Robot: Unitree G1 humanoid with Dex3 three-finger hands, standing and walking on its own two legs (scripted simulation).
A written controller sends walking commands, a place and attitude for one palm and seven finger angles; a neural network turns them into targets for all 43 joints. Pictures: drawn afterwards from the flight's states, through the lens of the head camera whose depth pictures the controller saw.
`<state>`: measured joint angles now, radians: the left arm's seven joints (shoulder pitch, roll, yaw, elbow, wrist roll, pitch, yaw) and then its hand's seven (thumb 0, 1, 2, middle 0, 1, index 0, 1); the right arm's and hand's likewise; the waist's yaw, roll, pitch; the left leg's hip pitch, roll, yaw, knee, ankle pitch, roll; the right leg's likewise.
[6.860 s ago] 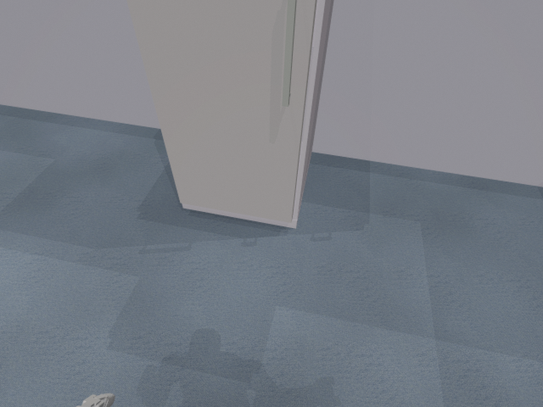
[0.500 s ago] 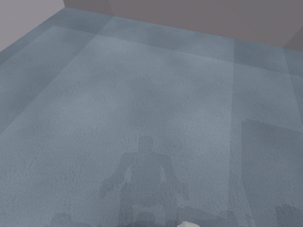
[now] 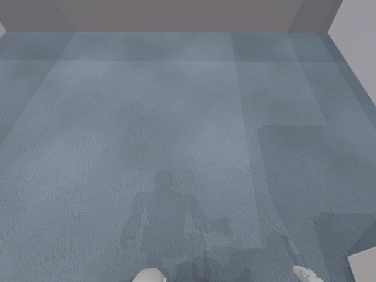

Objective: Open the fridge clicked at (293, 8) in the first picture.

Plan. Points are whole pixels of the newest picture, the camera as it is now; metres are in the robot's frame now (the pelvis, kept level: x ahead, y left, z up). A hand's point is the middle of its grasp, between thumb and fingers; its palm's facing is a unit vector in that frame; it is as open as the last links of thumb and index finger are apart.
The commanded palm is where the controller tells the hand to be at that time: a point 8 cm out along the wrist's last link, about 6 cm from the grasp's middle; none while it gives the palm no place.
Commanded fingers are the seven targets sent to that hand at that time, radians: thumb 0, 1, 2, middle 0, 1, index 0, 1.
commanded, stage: turn to face it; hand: right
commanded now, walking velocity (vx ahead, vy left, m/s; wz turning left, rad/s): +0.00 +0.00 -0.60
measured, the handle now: out of the picture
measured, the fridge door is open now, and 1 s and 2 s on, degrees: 0 0 0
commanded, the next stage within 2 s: none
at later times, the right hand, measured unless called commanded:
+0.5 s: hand out of the picture +0.00 -0.20 -0.17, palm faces +0.32 +0.91 -0.25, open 7.4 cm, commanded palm none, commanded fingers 0.00 -0.90 -0.90 0.20 0.30 0.20 0.30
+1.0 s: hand out of the picture -0.03 -0.28 -0.16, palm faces +0.58 +0.77 -0.24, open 7.4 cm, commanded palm none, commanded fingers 0.00 -0.90 -0.90 0.20 0.30 0.20 0.30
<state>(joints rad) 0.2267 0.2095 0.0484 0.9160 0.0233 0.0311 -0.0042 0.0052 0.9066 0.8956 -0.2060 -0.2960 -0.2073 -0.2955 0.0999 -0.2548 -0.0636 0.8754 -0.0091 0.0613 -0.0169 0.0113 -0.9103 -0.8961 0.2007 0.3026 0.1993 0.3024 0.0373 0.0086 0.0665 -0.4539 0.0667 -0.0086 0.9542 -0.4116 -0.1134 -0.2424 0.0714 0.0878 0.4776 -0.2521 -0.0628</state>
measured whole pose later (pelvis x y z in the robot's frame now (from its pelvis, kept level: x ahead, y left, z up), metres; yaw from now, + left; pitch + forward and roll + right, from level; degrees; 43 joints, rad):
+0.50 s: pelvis +0.00 +0.01 -0.01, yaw -20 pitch -1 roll +0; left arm 0.18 0.28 0.08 0.93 0.01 0.09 -0.03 0.01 0.91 0.90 -0.20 -0.29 -0.20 -0.29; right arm 0.22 -0.21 -0.03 0.88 -0.03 0.03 -0.02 0.01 -0.90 -0.90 0.21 0.30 0.21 0.30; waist 0.02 0.00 0.10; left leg -0.18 0.17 0.23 0.56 -0.34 -0.05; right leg -0.41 -0.05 -0.06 0.87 -0.42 0.07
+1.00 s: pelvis -0.02 -0.03 +0.00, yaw -36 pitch +0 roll +2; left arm 0.25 0.19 0.04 0.92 0.02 0.03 0.00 0.01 0.91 0.90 -0.21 -0.30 -0.21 -0.30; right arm 0.13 -0.26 -0.07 0.88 -0.01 0.07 -0.02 0.01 -0.91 -0.90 0.20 0.30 0.20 0.30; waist 0.04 0.02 0.04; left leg -0.47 0.08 -0.02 1.03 -0.36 -0.11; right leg -0.24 0.10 0.10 0.45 -0.19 -0.09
